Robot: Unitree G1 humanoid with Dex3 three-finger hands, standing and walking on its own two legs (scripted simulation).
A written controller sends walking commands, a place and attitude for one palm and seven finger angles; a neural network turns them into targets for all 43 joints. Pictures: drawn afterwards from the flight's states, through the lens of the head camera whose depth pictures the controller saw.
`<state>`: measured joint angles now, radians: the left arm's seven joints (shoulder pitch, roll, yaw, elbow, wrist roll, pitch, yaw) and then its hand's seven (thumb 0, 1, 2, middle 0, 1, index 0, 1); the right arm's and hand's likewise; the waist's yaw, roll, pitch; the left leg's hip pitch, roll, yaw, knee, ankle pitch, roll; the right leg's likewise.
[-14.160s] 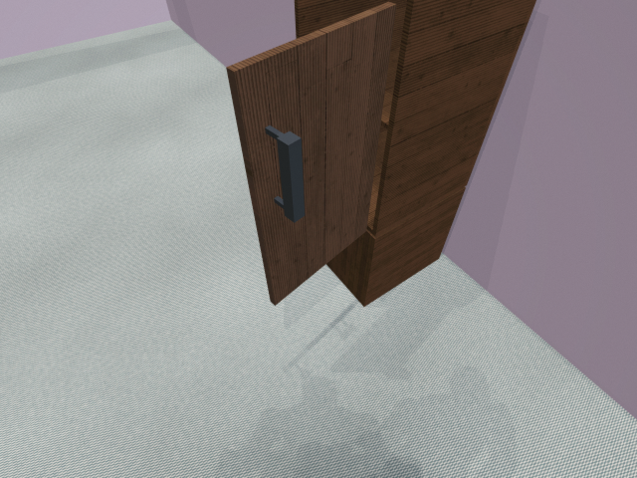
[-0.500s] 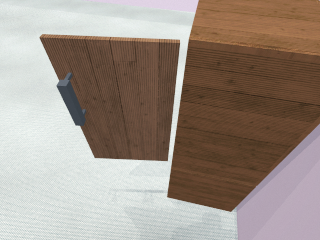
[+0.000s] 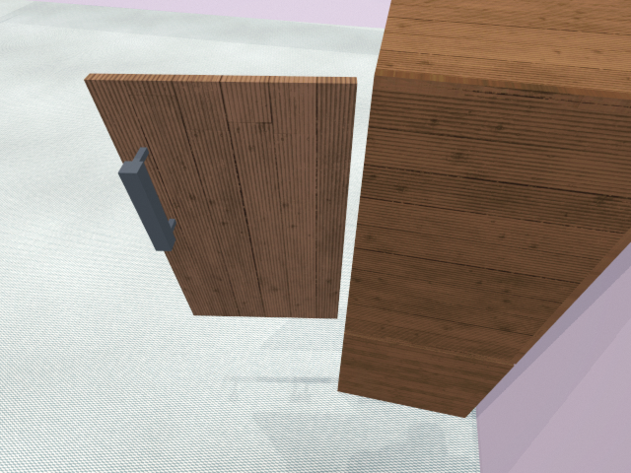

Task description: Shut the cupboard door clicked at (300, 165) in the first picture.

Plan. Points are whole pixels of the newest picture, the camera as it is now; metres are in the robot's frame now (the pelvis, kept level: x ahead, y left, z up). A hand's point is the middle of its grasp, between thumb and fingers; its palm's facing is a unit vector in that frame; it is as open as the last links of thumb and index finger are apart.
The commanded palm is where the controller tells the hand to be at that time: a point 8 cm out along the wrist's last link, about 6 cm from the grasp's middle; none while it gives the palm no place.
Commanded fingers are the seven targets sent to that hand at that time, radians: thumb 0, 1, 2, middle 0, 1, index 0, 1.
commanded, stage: shuffle to correct the standing spot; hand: left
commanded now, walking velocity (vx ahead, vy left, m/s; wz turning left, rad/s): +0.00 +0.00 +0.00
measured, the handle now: (154, 200) +0.49 +0.29 +0.06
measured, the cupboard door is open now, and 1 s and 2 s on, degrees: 100 100 100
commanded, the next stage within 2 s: come to a stop and stand still in 0.36 s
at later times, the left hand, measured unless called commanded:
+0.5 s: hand out of the picture +0.01 +0.22 -0.19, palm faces +0.04 -0.97 -0.23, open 7.4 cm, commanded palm none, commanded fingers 0.00 0.90 0.90 -0.20 -0.30 -0.20 -0.30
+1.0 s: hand out of the picture +0.07 +0.22 -0.17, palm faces +0.01 -0.97 -0.26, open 7.3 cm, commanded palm none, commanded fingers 0.00 0.90 0.90 -0.20 -0.30 -0.20 -0.30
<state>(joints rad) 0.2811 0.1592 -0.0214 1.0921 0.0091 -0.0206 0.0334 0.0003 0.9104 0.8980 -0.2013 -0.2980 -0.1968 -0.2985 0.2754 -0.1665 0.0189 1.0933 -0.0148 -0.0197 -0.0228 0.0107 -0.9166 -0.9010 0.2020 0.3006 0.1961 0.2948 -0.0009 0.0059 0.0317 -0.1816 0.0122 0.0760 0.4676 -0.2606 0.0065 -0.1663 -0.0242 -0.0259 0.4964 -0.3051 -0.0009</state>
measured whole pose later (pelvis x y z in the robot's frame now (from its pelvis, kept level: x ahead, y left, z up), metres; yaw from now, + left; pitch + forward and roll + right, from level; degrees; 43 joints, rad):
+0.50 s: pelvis +0.02 +0.03 -0.01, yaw +0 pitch +0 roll +1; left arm 0.31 0.19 0.03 1.06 0.03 0.02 0.03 0.00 0.91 0.90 -0.20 -0.30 -0.20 -0.30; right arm 0.30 -0.17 0.00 1.05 -0.02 0.00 -0.02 0.01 -0.91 -0.90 0.20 0.30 0.20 0.29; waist 0.02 -0.03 0.05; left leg -0.21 -0.04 0.10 0.57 -0.35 0.06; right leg -0.25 -0.07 -0.03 0.69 -0.47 -0.02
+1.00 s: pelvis +0.01 +0.03 -0.01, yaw +0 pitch -1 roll +0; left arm 0.24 0.20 0.00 0.98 0.02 0.00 0.05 0.00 0.91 0.90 -0.20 -0.30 -0.20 -0.30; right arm 0.25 -0.19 -0.02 0.98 -0.02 0.00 -0.03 0.01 -0.91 -0.90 0.20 0.30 0.20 0.30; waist -0.01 0.01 0.02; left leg -0.20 -0.02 0.08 0.54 -0.32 0.04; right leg -0.21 -0.04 -0.07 0.56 -0.33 0.00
